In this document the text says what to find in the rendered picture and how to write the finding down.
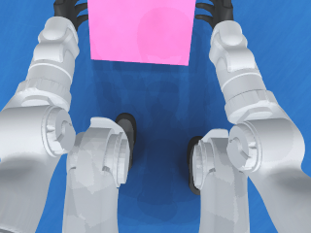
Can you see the left robot upper arm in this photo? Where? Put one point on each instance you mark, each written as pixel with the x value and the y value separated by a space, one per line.
pixel 32 140

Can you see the robot left thigh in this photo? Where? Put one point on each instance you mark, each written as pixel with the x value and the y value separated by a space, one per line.
pixel 92 186

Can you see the carton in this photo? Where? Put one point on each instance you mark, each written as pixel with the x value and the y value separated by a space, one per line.
pixel 142 31

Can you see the right robot upper arm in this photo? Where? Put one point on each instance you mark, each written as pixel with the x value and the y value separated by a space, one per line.
pixel 270 151

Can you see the right robot hand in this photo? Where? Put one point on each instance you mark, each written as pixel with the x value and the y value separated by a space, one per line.
pixel 221 10

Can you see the right robot foot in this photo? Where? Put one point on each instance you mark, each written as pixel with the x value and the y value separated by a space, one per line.
pixel 192 143

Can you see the right robot forearm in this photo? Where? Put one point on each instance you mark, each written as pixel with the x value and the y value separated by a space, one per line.
pixel 246 97

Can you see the left robot forearm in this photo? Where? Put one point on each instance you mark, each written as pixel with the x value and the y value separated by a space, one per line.
pixel 52 68

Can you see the left robot hand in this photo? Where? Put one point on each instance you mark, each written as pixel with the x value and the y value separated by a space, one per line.
pixel 67 9

